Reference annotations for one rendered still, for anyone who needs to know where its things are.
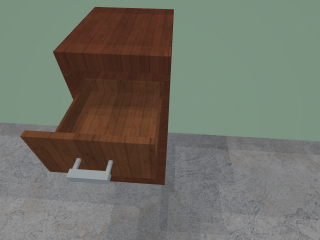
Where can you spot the drawer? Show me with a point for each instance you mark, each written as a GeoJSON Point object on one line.
{"type": "Point", "coordinates": [109, 119]}

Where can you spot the cabinet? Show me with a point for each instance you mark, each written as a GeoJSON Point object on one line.
{"type": "Point", "coordinates": [116, 43]}

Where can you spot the handle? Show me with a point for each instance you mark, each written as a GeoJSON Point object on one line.
{"type": "Point", "coordinates": [89, 176]}

